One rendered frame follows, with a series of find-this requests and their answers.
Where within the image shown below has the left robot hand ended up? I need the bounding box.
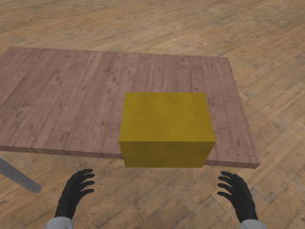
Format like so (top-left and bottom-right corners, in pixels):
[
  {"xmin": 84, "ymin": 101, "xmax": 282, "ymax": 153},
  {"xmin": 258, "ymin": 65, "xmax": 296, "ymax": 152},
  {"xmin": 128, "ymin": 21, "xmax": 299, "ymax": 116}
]
[{"xmin": 54, "ymin": 169, "xmax": 95, "ymax": 219}]

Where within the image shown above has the right robot hand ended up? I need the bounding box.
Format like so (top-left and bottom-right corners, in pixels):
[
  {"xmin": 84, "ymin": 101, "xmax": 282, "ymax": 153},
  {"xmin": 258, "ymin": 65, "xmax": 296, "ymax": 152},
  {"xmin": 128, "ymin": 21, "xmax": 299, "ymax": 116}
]
[{"xmin": 217, "ymin": 171, "xmax": 258, "ymax": 223}]

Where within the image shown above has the right robot forearm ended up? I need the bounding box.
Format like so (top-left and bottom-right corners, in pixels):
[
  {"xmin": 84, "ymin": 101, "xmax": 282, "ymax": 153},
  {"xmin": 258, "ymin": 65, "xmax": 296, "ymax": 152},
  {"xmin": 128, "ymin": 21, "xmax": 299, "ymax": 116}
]
[{"xmin": 238, "ymin": 219, "xmax": 267, "ymax": 229}]

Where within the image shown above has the carton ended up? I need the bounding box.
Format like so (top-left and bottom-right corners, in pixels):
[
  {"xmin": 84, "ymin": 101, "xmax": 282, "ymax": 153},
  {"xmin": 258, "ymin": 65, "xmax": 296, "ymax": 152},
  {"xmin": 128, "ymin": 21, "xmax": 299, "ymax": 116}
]
[{"xmin": 118, "ymin": 92, "xmax": 216, "ymax": 168}]

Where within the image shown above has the left robot forearm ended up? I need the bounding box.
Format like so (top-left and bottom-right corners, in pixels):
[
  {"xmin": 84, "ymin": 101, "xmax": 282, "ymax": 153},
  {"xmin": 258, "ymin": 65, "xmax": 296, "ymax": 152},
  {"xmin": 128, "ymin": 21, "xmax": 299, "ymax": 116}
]
[{"xmin": 45, "ymin": 217, "xmax": 74, "ymax": 229}]

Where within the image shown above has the table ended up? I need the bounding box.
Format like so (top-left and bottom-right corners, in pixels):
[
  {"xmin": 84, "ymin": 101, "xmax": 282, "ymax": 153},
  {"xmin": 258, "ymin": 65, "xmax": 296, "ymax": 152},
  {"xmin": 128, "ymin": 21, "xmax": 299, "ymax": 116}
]
[{"xmin": 0, "ymin": 47, "xmax": 261, "ymax": 193}]

